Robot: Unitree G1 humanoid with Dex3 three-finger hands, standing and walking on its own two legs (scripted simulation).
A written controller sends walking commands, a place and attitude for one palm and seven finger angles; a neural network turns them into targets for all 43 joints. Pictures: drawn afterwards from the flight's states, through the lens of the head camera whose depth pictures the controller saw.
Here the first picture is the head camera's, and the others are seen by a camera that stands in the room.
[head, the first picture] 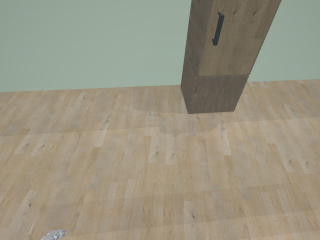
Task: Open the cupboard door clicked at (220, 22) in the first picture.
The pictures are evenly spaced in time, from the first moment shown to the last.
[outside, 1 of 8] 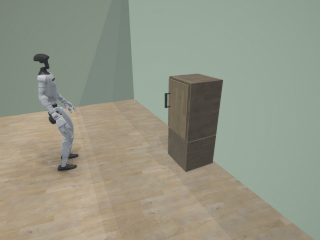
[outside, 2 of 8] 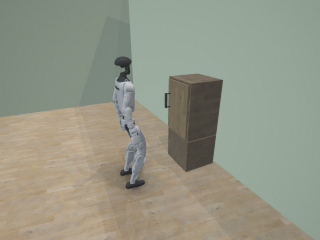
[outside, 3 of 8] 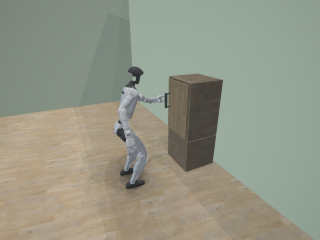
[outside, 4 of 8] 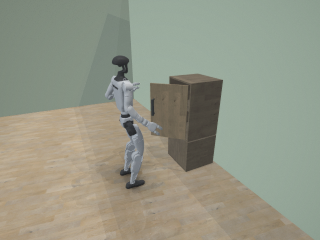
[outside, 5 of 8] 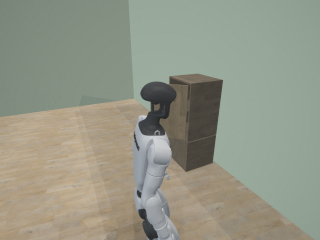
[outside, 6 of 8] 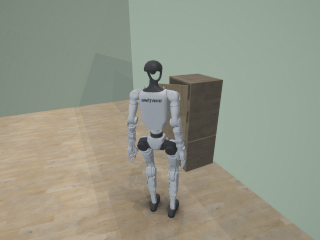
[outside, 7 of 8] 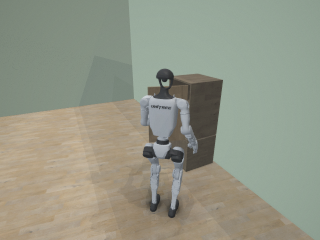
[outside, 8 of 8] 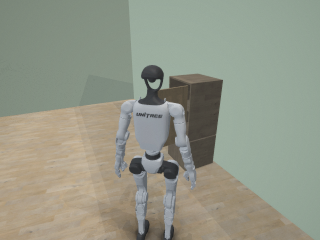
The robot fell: no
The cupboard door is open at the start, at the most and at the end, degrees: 0 96 95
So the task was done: yes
